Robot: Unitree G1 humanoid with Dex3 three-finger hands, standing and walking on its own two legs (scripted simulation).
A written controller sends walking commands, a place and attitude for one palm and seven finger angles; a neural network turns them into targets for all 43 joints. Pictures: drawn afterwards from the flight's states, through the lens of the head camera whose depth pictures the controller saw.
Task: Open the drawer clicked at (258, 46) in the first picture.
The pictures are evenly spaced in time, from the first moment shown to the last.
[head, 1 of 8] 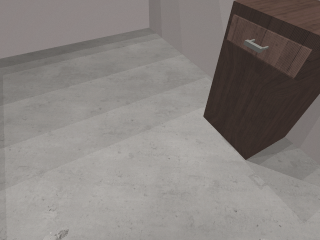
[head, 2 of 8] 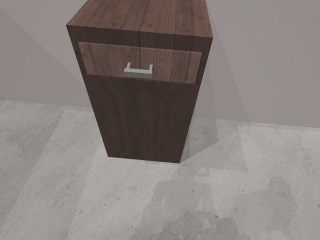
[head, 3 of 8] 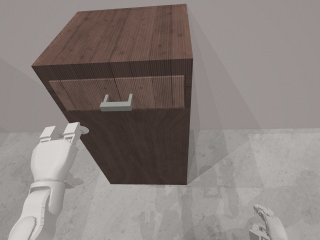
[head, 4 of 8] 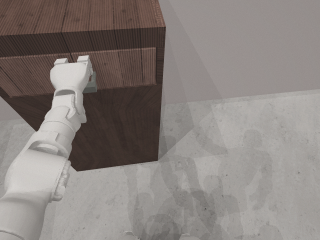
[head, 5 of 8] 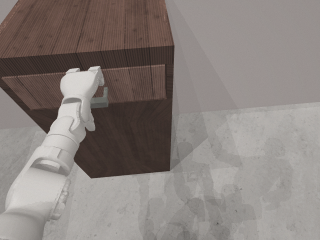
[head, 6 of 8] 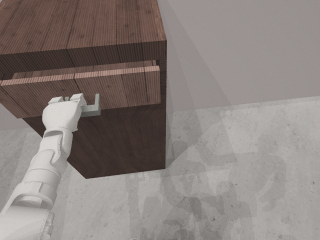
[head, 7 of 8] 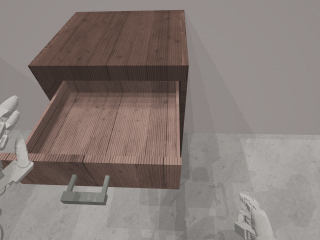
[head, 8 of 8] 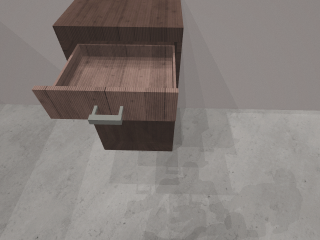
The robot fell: no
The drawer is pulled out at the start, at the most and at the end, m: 0.00 0.30 0.30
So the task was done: yes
